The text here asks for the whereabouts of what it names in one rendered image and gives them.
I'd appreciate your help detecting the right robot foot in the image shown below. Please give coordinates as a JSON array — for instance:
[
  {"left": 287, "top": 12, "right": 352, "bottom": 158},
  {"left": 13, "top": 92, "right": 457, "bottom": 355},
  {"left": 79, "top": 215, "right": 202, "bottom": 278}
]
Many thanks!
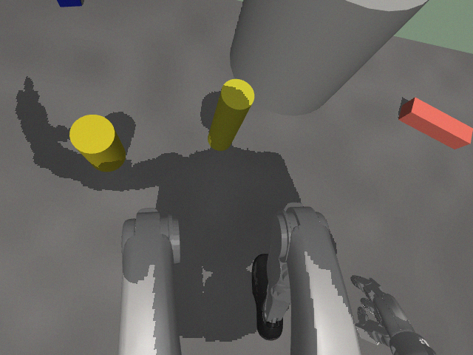
[{"left": 252, "top": 254, "right": 283, "bottom": 341}]

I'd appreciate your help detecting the right robot arm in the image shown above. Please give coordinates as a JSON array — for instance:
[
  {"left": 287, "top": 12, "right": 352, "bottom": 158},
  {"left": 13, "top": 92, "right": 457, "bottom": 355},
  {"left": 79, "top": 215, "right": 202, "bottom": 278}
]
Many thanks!
[{"left": 389, "top": 331, "right": 437, "bottom": 355}]

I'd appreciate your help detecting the right robot hand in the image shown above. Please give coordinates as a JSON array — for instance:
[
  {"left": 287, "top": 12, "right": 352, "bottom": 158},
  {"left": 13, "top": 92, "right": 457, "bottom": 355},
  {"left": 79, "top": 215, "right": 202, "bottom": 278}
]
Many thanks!
[{"left": 350, "top": 275, "right": 415, "bottom": 347}]

